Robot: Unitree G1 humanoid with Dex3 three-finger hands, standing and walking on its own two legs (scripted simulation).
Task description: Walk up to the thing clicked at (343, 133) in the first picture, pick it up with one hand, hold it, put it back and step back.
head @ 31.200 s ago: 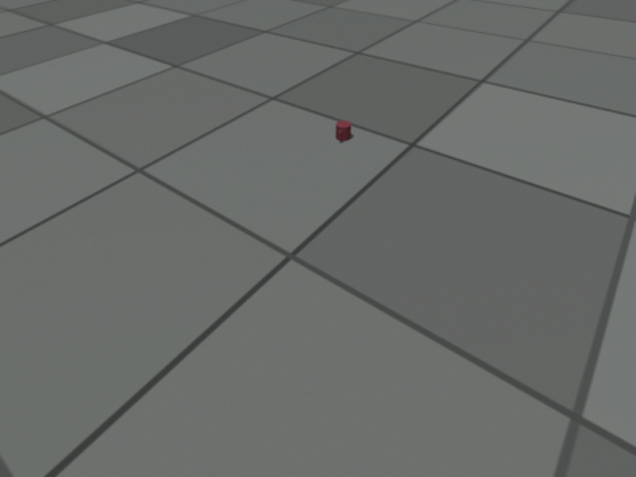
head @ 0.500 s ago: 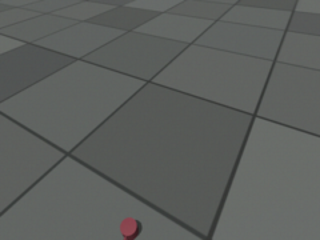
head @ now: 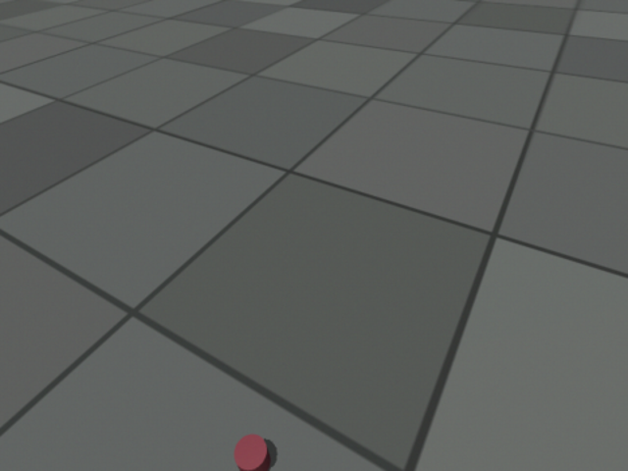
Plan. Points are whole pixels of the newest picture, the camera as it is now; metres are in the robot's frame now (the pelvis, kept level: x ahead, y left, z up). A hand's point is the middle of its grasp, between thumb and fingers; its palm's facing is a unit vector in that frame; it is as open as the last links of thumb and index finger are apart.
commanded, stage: stand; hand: left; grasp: from above
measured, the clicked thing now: (250, 463) +0.39 +0.24 -0.73
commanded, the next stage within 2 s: step back in 1.48 s
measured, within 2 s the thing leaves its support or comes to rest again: neither
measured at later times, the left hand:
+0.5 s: hand out of the picture +0.08 +0.24 -0.16, palm faces +0.01 -0.94 -0.34, open 7.4 cm
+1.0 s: hand out of the picture +0.09 +0.24 -0.16, palm faces +0.01 -0.94 -0.34, open 7.4 cm
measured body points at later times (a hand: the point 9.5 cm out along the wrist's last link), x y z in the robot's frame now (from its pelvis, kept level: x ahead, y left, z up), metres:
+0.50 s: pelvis +0.01 +0.00 +0.00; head +0.01 -0.01 +0.45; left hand +0.08 +0.29 -0.13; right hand +0.07 -0.29 -0.14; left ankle +0.03 +0.13 -0.74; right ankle +0.00 -0.13 -0.74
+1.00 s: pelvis +0.01 -0.01 +0.00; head +0.02 -0.01 +0.45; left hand +0.09 +0.29 -0.13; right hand +0.09 -0.30 -0.14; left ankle +0.03 +0.13 -0.74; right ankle +0.00 -0.13 -0.74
